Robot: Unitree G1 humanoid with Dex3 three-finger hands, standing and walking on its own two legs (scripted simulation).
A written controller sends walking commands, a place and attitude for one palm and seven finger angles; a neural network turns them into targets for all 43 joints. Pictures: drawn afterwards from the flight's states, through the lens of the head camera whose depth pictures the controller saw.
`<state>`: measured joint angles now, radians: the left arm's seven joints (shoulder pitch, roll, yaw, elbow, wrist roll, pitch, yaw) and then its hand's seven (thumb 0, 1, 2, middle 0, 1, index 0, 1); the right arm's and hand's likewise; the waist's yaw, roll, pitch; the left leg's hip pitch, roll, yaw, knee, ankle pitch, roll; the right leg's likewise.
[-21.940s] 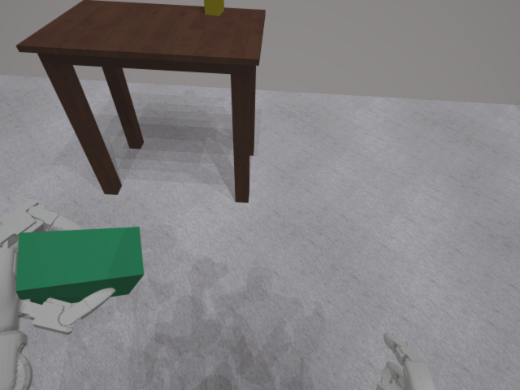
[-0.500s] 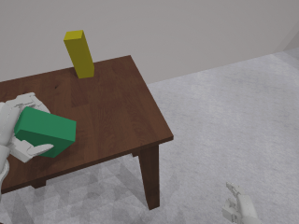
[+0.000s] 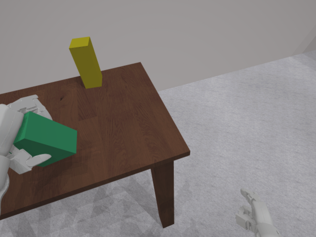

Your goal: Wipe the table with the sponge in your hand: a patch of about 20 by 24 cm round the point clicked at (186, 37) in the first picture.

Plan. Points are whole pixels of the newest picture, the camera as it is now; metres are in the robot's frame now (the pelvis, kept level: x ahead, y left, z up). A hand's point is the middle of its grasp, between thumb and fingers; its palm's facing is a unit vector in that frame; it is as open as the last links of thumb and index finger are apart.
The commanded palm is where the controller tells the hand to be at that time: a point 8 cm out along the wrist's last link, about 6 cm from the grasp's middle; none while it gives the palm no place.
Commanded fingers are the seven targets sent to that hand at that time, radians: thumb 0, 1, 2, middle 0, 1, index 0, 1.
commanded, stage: turn the palm down, sponge in hand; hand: left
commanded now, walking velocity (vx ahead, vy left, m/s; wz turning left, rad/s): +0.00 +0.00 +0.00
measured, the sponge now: (45, 144) +0.24 +0.28 +0.16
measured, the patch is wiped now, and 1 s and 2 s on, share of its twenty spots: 0.00 0.00 0.00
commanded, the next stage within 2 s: move the sponge above the wiping area in 1.06 s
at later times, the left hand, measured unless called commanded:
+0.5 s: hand out of the picture +0.21 +0.33 +0.22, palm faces +0.26 -0.13 -0.96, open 9.6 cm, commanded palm +0.16 +0.32 +0.27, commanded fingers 0.00 0.10 1.30 -1.20 -1.60 -1.20 -1.60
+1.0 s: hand (8, 145) +0.21 +0.31 +0.20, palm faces +0.22 -0.08 -0.97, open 9.6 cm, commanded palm +0.16 +0.30 +0.27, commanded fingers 0.00 0.10 1.30 -1.20 -1.60 -1.20 -1.60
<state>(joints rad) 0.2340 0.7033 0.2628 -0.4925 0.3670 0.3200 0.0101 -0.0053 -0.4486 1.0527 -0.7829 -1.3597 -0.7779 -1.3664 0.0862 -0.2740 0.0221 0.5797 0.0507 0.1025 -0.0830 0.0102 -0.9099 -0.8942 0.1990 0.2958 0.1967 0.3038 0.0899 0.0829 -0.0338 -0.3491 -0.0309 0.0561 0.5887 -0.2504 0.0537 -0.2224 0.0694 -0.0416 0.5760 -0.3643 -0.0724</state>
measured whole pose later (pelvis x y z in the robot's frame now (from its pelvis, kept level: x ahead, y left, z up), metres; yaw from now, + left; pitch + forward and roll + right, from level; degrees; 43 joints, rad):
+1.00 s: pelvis -0.03 +0.02 +0.01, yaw +1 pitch -4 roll +0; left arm 0.04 0.66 0.03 -0.43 0.74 0.47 -0.11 0.00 -0.45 1.06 -0.78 -1.36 -0.78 -1.37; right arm -0.05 -0.27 0.08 0.63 0.06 0.12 -0.05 0.01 -0.91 -0.89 0.20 0.30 0.20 0.30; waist 0.15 0.13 0.03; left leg -0.22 -0.07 0.05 0.41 -0.12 0.08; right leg -0.12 0.04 -0.04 0.45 -0.27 -0.05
